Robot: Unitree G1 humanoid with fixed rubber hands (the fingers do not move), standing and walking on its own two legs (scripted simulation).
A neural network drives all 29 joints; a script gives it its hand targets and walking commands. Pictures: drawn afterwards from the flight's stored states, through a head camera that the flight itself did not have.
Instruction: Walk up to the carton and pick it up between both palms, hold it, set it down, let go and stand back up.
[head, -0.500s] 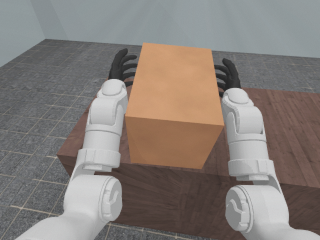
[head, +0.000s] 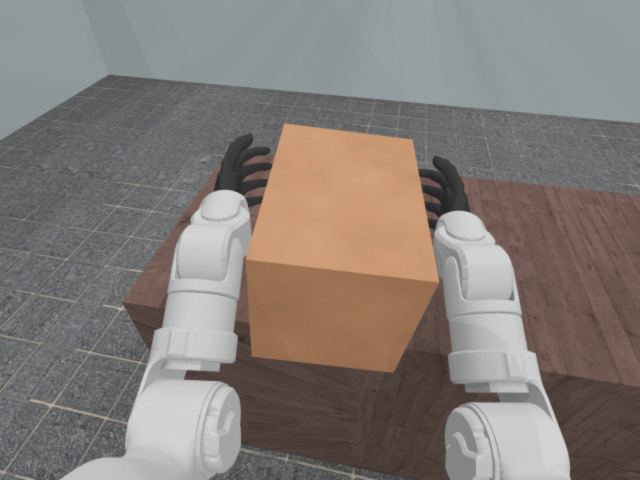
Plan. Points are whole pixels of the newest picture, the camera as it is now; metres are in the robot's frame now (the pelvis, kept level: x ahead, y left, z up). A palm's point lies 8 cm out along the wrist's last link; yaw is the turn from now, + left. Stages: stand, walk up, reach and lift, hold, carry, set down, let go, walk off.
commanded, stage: hold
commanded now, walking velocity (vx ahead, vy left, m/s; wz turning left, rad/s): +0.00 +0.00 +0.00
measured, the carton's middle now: (336, 242) +0.37 +0.01 +0.14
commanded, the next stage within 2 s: none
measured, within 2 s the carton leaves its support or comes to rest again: neither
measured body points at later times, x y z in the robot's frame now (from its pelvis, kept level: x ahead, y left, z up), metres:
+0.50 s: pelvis +0.02 +0.00 +0.00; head -0.03 +0.00 +0.45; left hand +0.40 +0.14 +0.23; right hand +0.40 -0.13 +0.22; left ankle +0.03 +0.12 -0.75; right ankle +0.05 -0.13 -0.75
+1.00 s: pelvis +0.02 +0.00 +0.00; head -0.03 -0.01 +0.45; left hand +0.41 +0.12 +0.20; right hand +0.40 -0.14 +0.19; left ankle +0.03 +0.12 -0.75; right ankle +0.05 -0.13 -0.75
